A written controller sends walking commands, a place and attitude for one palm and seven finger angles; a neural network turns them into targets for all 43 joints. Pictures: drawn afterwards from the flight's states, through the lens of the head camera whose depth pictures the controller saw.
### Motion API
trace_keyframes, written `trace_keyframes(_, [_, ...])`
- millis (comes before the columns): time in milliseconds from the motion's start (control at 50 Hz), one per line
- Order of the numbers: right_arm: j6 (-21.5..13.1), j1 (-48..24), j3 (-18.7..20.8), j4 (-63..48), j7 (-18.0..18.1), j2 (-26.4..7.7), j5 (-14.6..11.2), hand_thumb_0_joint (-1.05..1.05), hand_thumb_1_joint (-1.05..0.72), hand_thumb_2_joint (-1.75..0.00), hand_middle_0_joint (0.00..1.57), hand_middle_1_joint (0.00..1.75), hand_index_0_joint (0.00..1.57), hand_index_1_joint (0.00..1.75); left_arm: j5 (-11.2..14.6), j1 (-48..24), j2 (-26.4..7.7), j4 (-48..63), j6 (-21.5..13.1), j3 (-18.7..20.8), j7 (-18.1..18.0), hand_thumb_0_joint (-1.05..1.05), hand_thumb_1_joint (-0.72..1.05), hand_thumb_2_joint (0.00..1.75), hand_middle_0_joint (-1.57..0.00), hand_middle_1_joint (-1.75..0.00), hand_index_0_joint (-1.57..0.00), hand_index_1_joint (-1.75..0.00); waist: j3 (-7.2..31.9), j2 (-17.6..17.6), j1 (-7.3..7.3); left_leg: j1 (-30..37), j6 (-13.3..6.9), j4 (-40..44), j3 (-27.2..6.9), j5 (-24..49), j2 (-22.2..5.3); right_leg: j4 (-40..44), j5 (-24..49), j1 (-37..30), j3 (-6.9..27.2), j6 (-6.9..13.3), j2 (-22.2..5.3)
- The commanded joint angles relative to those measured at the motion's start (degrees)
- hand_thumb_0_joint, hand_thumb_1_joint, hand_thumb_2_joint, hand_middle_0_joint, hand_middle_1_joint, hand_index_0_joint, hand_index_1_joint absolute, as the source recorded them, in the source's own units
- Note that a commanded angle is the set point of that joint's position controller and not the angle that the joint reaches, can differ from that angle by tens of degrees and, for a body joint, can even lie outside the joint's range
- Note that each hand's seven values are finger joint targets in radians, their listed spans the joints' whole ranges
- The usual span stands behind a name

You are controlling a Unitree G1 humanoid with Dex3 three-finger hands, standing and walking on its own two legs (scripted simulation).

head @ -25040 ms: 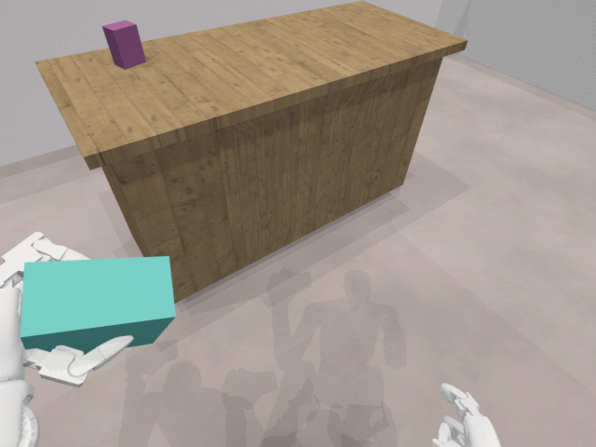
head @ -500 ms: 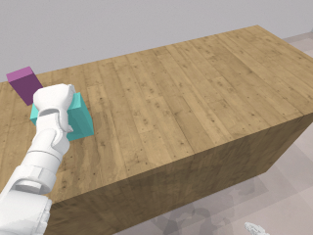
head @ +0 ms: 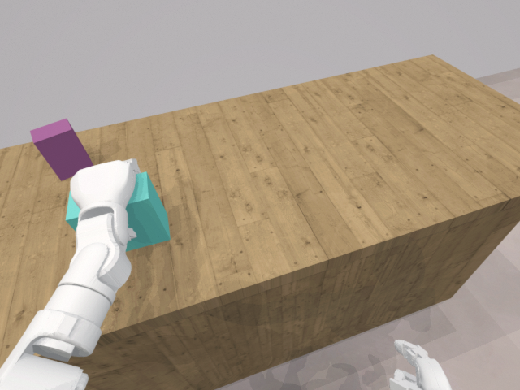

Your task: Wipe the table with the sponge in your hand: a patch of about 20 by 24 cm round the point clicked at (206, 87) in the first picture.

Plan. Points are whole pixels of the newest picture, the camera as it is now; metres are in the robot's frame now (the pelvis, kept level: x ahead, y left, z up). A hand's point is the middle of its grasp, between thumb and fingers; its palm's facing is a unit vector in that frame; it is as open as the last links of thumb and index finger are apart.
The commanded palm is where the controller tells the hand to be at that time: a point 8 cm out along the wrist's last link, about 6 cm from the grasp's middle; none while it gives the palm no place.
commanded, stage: wipe back along the middle lane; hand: left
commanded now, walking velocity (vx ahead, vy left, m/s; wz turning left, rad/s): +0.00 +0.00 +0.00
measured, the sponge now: (127, 223) +0.36 +0.27 +0.06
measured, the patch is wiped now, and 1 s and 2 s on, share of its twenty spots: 0.70 0.75 0.90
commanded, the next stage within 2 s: slide across to the third lane in 0.72 s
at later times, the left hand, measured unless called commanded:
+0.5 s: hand (117, 226) +0.32 +0.25 +0.10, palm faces +0.10 -0.07 -0.99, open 10.0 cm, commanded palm +0.27 +0.23 +0.13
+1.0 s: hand (124, 241) +0.29 +0.23 +0.10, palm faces +0.07 -0.07 -0.99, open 9.9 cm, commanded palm +0.25 +0.20 +0.15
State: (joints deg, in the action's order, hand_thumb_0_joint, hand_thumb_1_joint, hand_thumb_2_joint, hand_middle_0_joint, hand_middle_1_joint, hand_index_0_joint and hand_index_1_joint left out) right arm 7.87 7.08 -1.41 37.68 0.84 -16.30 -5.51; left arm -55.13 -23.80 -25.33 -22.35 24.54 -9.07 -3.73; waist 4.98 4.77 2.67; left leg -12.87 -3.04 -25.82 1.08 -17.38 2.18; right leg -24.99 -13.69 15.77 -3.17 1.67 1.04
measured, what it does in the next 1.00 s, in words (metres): stands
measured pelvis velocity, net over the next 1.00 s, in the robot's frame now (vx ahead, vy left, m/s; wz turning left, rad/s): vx -0.01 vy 0.00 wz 0.00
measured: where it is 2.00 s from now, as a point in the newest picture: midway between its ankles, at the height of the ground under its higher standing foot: outside the picture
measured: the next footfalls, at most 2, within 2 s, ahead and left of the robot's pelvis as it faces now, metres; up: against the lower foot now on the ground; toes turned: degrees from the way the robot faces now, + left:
none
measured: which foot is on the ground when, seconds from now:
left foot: down 0.00-1.00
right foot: down 0.00-1.00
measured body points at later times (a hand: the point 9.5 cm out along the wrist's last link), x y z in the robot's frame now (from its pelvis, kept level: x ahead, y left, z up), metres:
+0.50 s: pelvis +0.00 +0.01 +0.00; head +0.00 -0.03 +0.45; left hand +0.31 +0.25 +0.16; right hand +0.23 -0.21 -0.09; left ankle -0.05 +0.08 -0.74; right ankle -0.01 -0.10 -0.74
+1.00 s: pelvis -0.01 +0.00 +0.00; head -0.02 -0.04 +0.45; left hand +0.29 +0.23 +0.15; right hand +0.23 -0.20 -0.08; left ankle -0.05 +0.08 -0.74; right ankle -0.01 -0.10 -0.74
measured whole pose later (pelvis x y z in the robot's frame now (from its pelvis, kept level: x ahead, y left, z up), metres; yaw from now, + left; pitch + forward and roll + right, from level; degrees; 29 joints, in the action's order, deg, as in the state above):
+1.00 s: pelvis -0.01 +0.00 +0.00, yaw +0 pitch +0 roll +0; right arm 7.2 1.1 -3.2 36.5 -1.1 -15.0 -5.3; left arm -56.3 -10.7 -22.5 -0.5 35.3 -15.7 -0.5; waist 3.0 5.4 5.6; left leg -8.9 -2.9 -26.3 1.3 -17.6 2.3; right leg -26.8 -14.6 12.4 -2.9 2.0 0.9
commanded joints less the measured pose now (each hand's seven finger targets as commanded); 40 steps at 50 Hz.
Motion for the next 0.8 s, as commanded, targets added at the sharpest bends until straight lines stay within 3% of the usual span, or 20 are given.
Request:
trace_keyframes(0, [-2.5,-9.0,1.8,-9.1,0.3,-6.7,-0.3,0.00,-0.90,-0.90,0.20,0.30,0.20,0.30,2.8,-6.2,-3.6,5.7,2.2,0.3,3.1,0.00,0.10,1.30,-1.20,-1.60,-1.20,-1.60,9.1,-7.3,0.23,1.7,1.0,1.8,-2.9,23.6,-1.7,0.9,20.5,-8.8,1.6,2.0,-0.2])
trace_keyframes(40, [-2.5,-10.3,1.5,-9.2,0.5,-6.8,-0.3,0.00,-0.90,-0.90,0.20,0.30,0.20,0.30,3.0,-5.6,-5.4,6.9,3.0,2.2,3.2,0.00,0.10,1.30,-1.20,-1.60,-1.20,-1.60,9.2,-6.7,0.95,1.6,1.0,2.5,-3.1,22.7,-1.7,1.1,19.3,-9.2,2.1,2.3,-0.1])
trace_keyframes(80, [-2.6,-9.8,1.5,-9.2,0.6,-6.6,-0.3,0.00,-0.90,-0.90,0.20,0.30,0.20,0.30,2.6,-6.0,-3.6,7.6,3.5,0.1,3.5,0.00,0.10,1.30,-1.20,-1.60,-1.20,-1.60,9.5,-7.6,0.25,2.3,1.0,2.0,-2.8,23.6,-1.7,0.9,20.2,-9.4,1.6,2.1,-0.1])
trace_keyframes(120, [-3.0,-10.3,1.3,-9.8,0.1,-6.3,-0.3,0.00,-0.90,-0.90,0.20,0.30,0.20,0.30,2.9,-1.8,-2.2,9.5,3.4,-0.6,3.8,0.00,0.10,1.30,-1.20,-1.60,-1.20,-1.60,10.3,-6.3,1.01,3.1,1.2,1.7,-2.8,26.1,-1.7,0.4,22.2,-10.1,1.6,2.1,-0.2])
trace_keyframes(140, [-3.1,-11.0,1.4,-9.9,0.0,-6.5,-0.1,0.00,-0.90,-0.90,0.20,0.30,0.20,0.30,3.2,-0.6,-4.4,11.0,3.1,2.1,3.7,0.00,0.10,1.30,-1.20,-1.60,-1.20,-1.60,11.3,-6.6,1.48,3.3,1.1,1.4,-3.1,27.0,-1.8,0.3,23.2,-10.8,2.3,2.3,0.0])
trace_keyframes(200, [-3.3,-11.3,1.2,-10.5,-0.3,-6.0,-0.2,0.00,-0.90,-0.90,0.20,0.30,0.20,0.30,3.7,2.8,-2.6,13.7,3.5,0.5,3.9,0.00,0.10,1.30,-1.20,-1.60,-1.20,-1.60,10.5,-7.6,1.33,2.9,1.1,1.5,-2.6,27.1,-1.8,0.1,24.8,-11.7,2.0,1.8,-0.2])
trace_keyframes(240, [-3.3,-12.7,1.1,-10.5,-0.5,-6.3,-0.1,0.00,-0.90,-0.90,0.20,0.30,0.20,0.30,4.1,5.2,-5.4,15.7,4.0,3.9,3.7,0.00,0.10,1.30,-1.20,-1.60,-1.20,-1.60,10.1,-7.1,2.33,2.7,1.3,1.9,-2.8,27.3,-2.0,0.2,24.8,-12.3,2.8,2.1,-0.1])
trace_keyframes(280, [-3.3,-12.6,0.9,-10.7,-0.7,-5.8,-0.2,0.00,-0.90,-0.90,0.20,0.30,0.20,0.30,4.1,5.2,-2.8,17.1,4.8,0.9,3.9,0.00,0.10,1.30,-1.20,-1.60,-1.20,-1.60,9.5,-7.8,1.66,3.0,1.4,1.8,-2.8,28.2,-2.1,0.1,25.1,-12.0,1.9,1.9,-0.2])
trace_keyframes(340, [-3.4,-14.4,0.8,-10.8,-1.0,-5.8,-0.2,0.00,-0.90,-0.90,0.20,0.30,0.20,0.30,3.7,6.1,-3.4,19.5,5.9,1.7,3.8,0.00,0.10,1.30,-1.20,-1.60,-1.20,-1.60,8.3,-6.0,2.23,3.7,1.5,2.3,-3.2,27.5,-2.3,0.5,22.1,-10.6,2.4,2.3,0.2])
trace_keyframes(380, [-3.8,-14.1,0.9,-11.4,-1.4,-5.3,-0.2,0.00,-0.90,-0.90,0.20,0.30,0.20,0.30,3.6,9.3,0.1,21.5,6.2,-1.4,3.9,0.00,0.10,1.30,-1.20,-1.60,-1.20,-1.60,9.7,-6.3,2.28,4.6,1.7,1.6,-3.2,30.5,-2.4,-0.3,23.8,-11.4,1.7,2.1,0.0])
trace_keyframes(440, [-3.7,-15.6,0.8,-11.3,-1.9,-5.4,-0.2,0.00,-0.90,-0.90,0.20,0.30,0.20,0.30,3.5,10.6,-0.9,23.5,6.8,-0.5,3.9,0.00,0.10,1.30,-1.20,-1.60,-1.20,-1.60,9.0,-6.3,2.51,4.8,1.8,1.8,-3.6,30.5,-2.9,-0.4,23.1,-10.7,2.3,2.3,0.4])
trace_keyframes(480, [-3.7,-15.5,0.7,-11.6,-2.1,-5.0,-0.3,0.00,-0.90,-0.90,0.20,0.30,0.20,0.30,3.5,10.4,1.5,24.8,7.6,-3.2,4.0,0.00,0.10,1.30,-1.20,-1.60,-1.20,-1.60,8.7,-6.9,2.15,4.7,1.7,1.8,-3.5,29.1,-2.8,-0.4,22.0,-10.5,1.5,2.1,0.2])
trace_keyframes(540, [-3.3,-17.2,0.4,-11.3,-1.8,-5.2,-0.2,0.00,-0.90,-0.90,0.20,0.30,0.20,0.30,3.1,9.2,-1.6,25.2,8.6,-0.6,3.8,0.00,0.10,1.30,-1.20,-1.60,-1.20,-1.60,7.4,-6.5,2.61,4.2,1.6,2.6,-3.6,25.7,-2.7,0.0,19.6,-10.1,2.6,2.6,0.6])
trace_keyframes(580, [-3.6,-16.7,0.4,-11.7,-2.1,-4.6,-0.3,0.00,-0.90,-0.90,0.20,0.30,0.20,0.30,2.9,10.5,3.0,25.7,8.7,-4.8,4.1,0.00,0.10,1.30,-1.20,-1.60,-1.20,-1.60,7.7,-6.8,2.20,4.7,1.6,2.1,-3.6,27.1,-2.7,-0.6,19.9,-9.8,1.5,2.4,0.4])
trace_keyframes(620, [-3.5,-16.9,0.3,-11.7,-2.4,-4.6,-0.3,0.00,-0.90,-0.90,0.20,0.30,0.20,0.30,2.8,11.7,3.0,26.1,8.6,-5.2,4.3,0.00,0.10,1.30,-1.20,-1.60,-1.20,-1.60,7.2,-6.4,2.39,4.5,1.7,2.4,-3.6,26.4,-2.8,-0.6,19.2,-9.7,1.3,2.3,0.5])
trace_keyframes(640, [-3.5,-18.1,0.3,-11.9,-2.4,-4.6,-0.2,0.00,-0.90,-0.90,0.20,0.30,0.20,0.30,3.0,12.5,0.3,27.3,8.6,-2.0,4.2,0.00,0.10,1.30,-1.20,-1.60,-1.20,-1.60,7.3,-6.9,2.94,4.0,1.3,2.5,-3.8,25.0,-2.7,-0.4,18.6,-10.2,2.6,2.7,0.8])
trace_keyframes(660, [-3.6,-17.4,0.2,-12.2,-2.5,-4.5,-0.1,0.00,-0.90,-0.90,0.20,0.30,0.20,0.30,2.7,11.9,2.1,27.9,8.8,-4.2,4.2,0.00,0.10,1.30,-1.20,-1.60,-1.20,-1.60,8.1,-7.1,2.60,4.0,1.1,1.9,-3.1,25.1,-2.4,-1.0,19.6,-10.9,1.9,2.4,0.4])
trace_keyframes(740, [-3.3,-18.8,0.0,-12.0,-2.6,-4.5,-0.2,0.00,-0.90,-0.90,0.20,0.30,0.20,0.30,2.8,14.1,1.3,28.7,8.9,-3.0,4.3,0.00,0.10,1.30,-1.20,-1.60,-1.20,-1.60,6.6,-6.4,2.97,3.5,1.3,2.6,-3.6,23.3,-2.6,-0.6,17.8,-10.0,2.8,2.7,0.9])
trace_keyframes(760, [-3.5,-18.0,0.1,-12.3,-2.6,-4.2,-0.2,0.00,-0.90,-0.90,0.20,0.30,0.20,0.30,2.7,13.1,3.2,29.3,9.0,-5.1,4.3,0.00,0.10,1.30,-1.20,-1.60,-1.20,-1.60,6.8,-7.3,2.51,3.5,1.0,2.1,-3.1,23.1,-2.4,-0.8,18.0,-10.2,2.1,2.3,0.6])
trace_keyframes(780, [-3.4,-18.1,0.0,-11.8,-2.6,-4.2,-0.3,0.00,-0.90,-0.90,0.20,0.30,0.20,0.30,2.6,13.0,2.3,28.0,9.2,-4.5,4.2,0.00,0.10,1.30,-1.20,-1.60,-1.20,-1.60,5.8,-7.7,2.33,3.1,1.2,2.4,-3.3,22.4,-2.6,-0.6,17.4,-9.5,2.1,2.4,0.6])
